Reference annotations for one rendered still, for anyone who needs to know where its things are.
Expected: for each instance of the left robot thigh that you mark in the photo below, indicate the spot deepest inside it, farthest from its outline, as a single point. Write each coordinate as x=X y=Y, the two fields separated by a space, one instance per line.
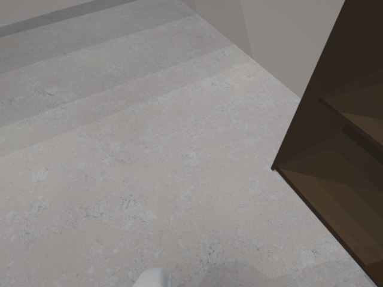
x=154 y=277

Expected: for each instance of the wardrobe door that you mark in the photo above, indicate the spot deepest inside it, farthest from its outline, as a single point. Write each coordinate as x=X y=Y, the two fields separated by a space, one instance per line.
x=375 y=270

